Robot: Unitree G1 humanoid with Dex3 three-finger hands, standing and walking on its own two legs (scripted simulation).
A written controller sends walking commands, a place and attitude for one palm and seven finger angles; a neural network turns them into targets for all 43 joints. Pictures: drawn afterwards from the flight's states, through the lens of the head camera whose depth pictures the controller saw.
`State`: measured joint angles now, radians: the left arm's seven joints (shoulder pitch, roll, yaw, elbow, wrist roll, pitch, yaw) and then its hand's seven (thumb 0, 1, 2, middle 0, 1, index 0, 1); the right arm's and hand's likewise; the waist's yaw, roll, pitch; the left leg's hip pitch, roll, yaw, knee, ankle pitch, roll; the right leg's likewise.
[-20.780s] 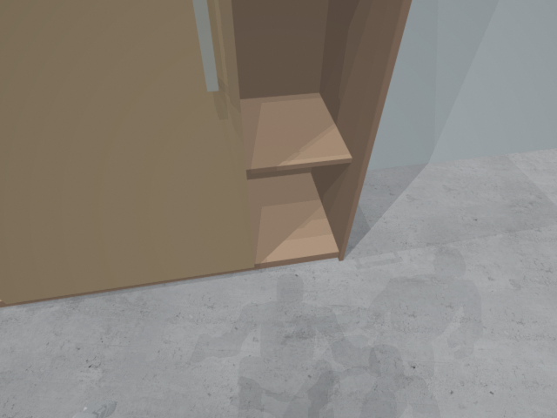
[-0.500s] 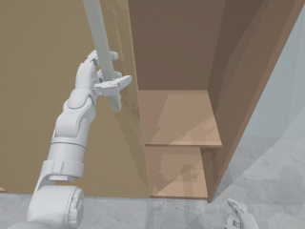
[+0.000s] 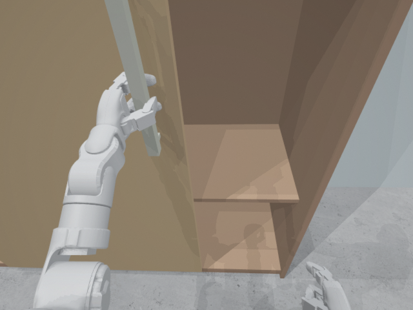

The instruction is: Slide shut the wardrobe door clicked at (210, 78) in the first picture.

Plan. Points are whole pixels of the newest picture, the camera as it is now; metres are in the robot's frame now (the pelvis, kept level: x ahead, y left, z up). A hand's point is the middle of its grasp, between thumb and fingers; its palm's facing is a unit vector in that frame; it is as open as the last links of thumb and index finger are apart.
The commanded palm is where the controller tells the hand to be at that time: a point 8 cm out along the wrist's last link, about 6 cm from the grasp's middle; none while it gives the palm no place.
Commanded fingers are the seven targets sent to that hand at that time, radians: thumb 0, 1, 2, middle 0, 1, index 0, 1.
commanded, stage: grip the handle and tug to test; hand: left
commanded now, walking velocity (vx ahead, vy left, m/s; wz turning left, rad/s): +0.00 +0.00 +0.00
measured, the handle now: (140, 79) +0.45 +0.14 +0.26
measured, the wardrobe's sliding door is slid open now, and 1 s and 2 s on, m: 0.37 0.36 0.30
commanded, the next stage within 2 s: tug the door sideways, standing still in 0.44 s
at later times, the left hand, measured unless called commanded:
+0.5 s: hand (150, 115) +0.39 +0.11 +0.22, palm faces +0.01 -1.00 -0.04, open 6.5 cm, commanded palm +0.33 +0.16 +0.22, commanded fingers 0.00 0.90 0.90 -0.45 -1.40 -0.45 -1.40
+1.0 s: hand (153, 113) +0.39 +0.11 +0.22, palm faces +0.07 -1.00 -0.06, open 6.3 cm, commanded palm +0.37 +0.11 +0.22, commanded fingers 0.00 0.90 0.90 -0.45 -1.40 -0.45 -1.40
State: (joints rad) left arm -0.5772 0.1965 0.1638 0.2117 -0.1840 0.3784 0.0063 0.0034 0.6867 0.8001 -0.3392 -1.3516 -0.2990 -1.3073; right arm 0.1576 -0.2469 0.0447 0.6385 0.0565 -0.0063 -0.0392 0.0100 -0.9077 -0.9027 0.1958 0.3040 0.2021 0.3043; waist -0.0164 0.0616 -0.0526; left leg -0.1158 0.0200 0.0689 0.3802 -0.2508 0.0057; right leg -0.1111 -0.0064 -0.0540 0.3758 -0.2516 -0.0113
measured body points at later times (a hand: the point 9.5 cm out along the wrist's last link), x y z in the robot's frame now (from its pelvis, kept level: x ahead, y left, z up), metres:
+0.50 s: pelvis +0.03 +0.00 +0.00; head +0.01 -0.03 +0.45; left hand +0.38 +0.17 +0.23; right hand +0.20 -0.23 -0.09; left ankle -0.03 +0.12 -0.74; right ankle -0.03 -0.11 -0.74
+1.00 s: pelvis +0.03 +0.00 +0.00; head +0.02 -0.02 +0.44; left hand +0.38 +0.16 +0.23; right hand +0.27 -0.18 -0.09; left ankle -0.03 +0.12 -0.74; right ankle -0.03 -0.12 -0.74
